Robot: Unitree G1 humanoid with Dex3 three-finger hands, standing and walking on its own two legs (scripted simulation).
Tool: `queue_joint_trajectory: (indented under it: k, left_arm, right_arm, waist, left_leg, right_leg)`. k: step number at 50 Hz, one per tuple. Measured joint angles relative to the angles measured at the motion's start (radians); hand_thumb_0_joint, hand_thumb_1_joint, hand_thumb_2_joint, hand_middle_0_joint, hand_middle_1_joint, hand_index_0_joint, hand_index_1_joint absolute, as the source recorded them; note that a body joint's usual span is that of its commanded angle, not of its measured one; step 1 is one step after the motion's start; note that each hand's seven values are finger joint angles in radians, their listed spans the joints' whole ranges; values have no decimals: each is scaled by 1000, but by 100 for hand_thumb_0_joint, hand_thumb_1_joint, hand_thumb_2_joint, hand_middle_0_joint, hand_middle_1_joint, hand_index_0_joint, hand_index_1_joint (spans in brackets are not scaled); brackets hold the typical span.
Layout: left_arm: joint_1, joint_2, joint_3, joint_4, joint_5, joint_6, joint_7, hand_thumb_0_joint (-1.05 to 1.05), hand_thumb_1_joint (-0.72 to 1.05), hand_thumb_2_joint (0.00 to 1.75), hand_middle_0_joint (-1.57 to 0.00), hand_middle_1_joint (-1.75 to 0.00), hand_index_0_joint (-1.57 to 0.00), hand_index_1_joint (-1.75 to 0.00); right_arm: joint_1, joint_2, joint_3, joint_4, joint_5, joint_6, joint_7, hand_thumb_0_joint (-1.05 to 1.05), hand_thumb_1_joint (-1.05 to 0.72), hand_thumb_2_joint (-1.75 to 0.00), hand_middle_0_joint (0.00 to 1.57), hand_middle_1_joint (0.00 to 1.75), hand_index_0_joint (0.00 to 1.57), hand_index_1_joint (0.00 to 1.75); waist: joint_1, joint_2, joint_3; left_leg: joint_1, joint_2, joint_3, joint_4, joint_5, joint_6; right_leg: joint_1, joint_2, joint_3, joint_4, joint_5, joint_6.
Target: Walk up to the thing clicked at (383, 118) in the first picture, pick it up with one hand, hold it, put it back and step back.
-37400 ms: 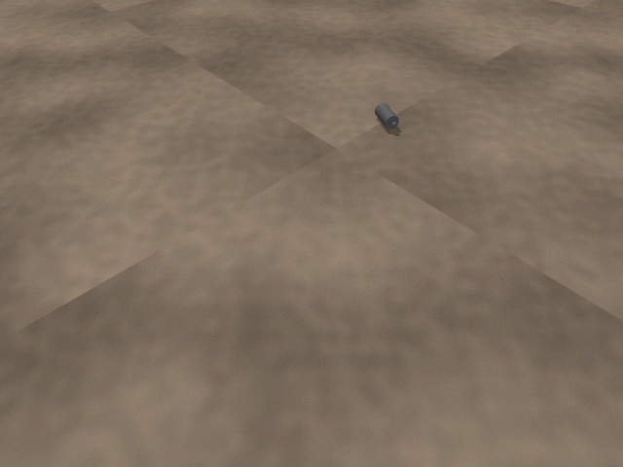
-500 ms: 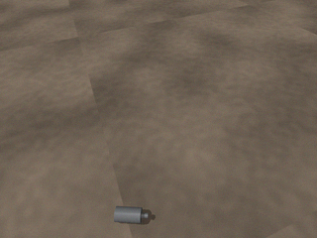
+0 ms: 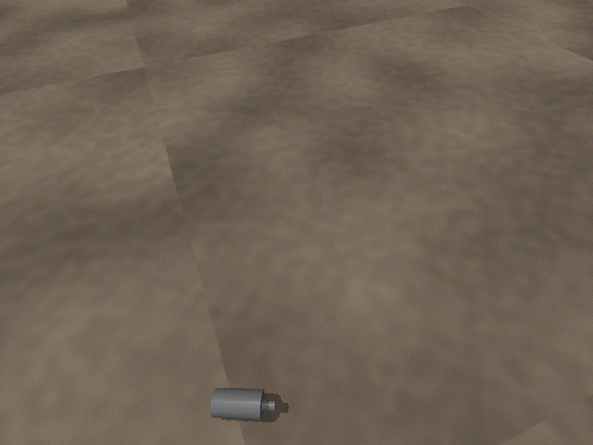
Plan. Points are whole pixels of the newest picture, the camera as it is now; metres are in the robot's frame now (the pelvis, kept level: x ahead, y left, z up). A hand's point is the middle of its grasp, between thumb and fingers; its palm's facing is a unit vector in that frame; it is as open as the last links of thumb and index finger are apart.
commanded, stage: stand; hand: left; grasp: from above
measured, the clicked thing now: (245, 403) +0.41 +0.22 -0.74
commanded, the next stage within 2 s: step back in 0.76 s
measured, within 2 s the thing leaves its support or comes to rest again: neither
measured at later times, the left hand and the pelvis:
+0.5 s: hand out of the picture +0.08 +0.25 -0.16, palm faces +0.02 -0.94 -0.34, open 7.3 cm; pelvis +0.01 +0.00 +0.00, yaw +0 degrees
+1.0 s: hand out of the picture +0.07 +0.28 -0.17, palm faces +0.01 -0.93 -0.38, open 7.3 cm; pelvis -0.03 +0.02 -0.02, yaw +1 degrees
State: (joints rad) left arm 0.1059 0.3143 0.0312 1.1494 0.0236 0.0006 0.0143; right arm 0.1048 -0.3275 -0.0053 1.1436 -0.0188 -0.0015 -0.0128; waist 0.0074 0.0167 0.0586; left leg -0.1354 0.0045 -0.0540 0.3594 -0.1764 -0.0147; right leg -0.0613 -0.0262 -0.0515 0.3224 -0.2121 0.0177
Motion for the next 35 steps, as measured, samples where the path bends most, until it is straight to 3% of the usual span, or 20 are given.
queue_joint_trajectory:
  k: [35]
  left_arm:
    - [5,12,-7,-14,-6,-2,-5,0,91,89,-20,-30,-21,-30]
  right_arm:
    - [-2,-9,7,-3,3,-4,3,0,-91,-89,20,30,20,30]
  waist:
    - [1,-3,-6]
  left_leg:
    - [10,-4,-2,-12,-3,0]
  right_leg:
    - [8,-4,-3,-6,-8,1]
